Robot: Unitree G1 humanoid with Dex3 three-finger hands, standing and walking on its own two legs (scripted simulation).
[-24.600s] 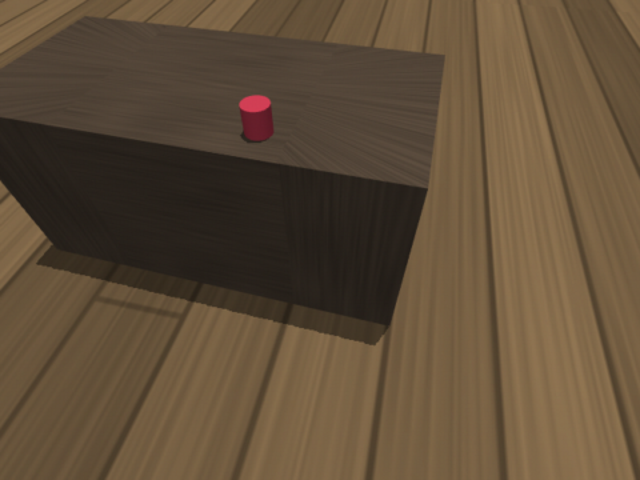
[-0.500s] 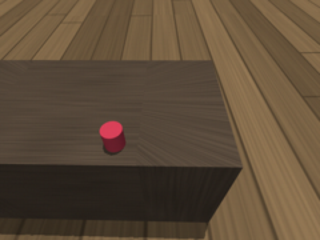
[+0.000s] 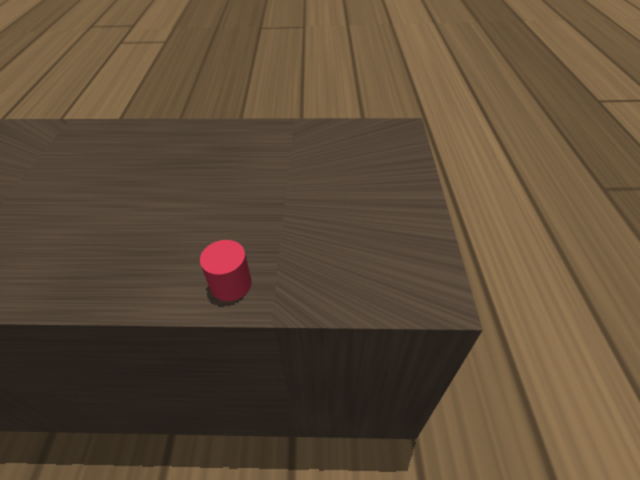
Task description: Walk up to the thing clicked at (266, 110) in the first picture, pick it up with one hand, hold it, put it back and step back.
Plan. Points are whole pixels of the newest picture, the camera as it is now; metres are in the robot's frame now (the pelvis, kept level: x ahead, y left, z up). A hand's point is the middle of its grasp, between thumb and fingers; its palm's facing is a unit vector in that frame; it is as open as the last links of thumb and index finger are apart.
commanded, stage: home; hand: left
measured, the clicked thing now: (226, 270) +0.48 +0.18 -0.09
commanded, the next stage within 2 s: stand in 0.96 s
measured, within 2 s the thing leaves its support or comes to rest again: neither
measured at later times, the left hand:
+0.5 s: hand out of the picture +0.11 +0.26 -0.15, palm faces -0.03 -0.94 -0.34, open 17.5 cm
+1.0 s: hand out of the picture +0.10 +0.26 -0.15, palm faces -0.02 -0.94 -0.35, open 17.6 cm
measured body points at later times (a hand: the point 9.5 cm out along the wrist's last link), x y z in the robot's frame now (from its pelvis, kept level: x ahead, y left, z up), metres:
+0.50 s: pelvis +0.03 +0.01 +0.00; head +0.03 +0.00 +0.45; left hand +0.11 +0.30 -0.13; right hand +0.11 -0.29 -0.13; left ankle +0.03 +0.12 -0.75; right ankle +0.02 -0.11 -0.75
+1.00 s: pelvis +0.03 +0.01 +0.00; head +0.04 +0.00 +0.45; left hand +0.10 +0.31 -0.13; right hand +0.10 -0.29 -0.13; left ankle +0.03 +0.12 -0.75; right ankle +0.02 -0.11 -0.75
